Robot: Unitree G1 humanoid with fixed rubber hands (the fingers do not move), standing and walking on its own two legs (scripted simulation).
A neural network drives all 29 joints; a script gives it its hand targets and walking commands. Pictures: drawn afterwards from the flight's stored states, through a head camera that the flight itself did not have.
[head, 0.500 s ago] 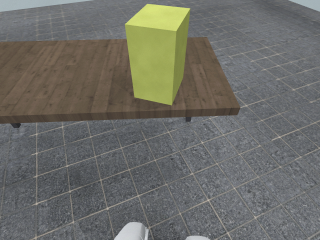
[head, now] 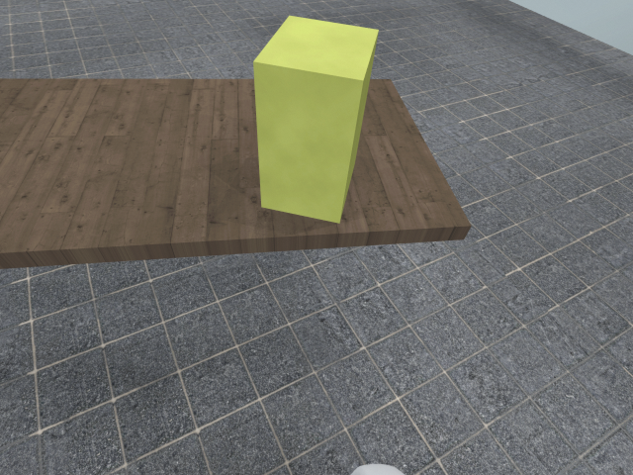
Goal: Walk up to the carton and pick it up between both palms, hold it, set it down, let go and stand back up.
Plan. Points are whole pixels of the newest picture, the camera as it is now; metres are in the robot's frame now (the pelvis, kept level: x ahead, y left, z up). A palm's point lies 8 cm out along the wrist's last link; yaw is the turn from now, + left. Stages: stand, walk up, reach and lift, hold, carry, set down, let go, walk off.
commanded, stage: walk up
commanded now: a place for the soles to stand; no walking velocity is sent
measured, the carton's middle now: (315, 124) +0.69 -0.03 +0.08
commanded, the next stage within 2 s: none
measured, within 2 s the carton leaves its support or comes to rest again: neither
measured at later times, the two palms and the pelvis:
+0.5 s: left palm (139, 473) +0.16 +0.22 -0.09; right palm (556, 444) +0.17 -0.37 -0.13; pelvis +0.11 -0.08 -0.01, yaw +0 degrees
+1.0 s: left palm (135, 357) +0.33 +0.28 -0.13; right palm (474, 325) +0.36 -0.30 -0.11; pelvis +0.27 -0.01 -0.02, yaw +1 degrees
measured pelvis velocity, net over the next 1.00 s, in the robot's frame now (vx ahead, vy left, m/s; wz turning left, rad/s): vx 0.27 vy -0.01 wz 0.02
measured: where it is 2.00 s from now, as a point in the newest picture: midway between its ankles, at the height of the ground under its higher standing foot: (291, 448)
